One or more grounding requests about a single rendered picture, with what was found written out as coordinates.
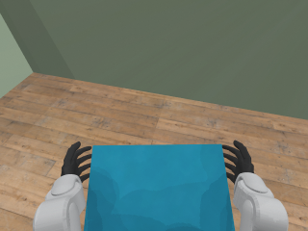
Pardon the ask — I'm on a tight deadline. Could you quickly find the left robot forearm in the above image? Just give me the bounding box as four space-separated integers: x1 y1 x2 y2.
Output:
33 174 87 231

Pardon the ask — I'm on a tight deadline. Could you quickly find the right robot forearm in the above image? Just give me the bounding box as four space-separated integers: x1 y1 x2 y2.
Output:
233 172 289 231

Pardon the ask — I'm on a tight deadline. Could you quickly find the left robot hand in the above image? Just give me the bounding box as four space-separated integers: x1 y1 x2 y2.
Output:
61 141 92 183

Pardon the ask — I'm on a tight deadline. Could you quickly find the carton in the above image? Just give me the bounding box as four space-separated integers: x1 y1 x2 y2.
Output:
84 143 236 231

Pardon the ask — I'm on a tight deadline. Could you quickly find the right robot hand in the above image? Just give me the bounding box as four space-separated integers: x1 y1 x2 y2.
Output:
222 140 254 185

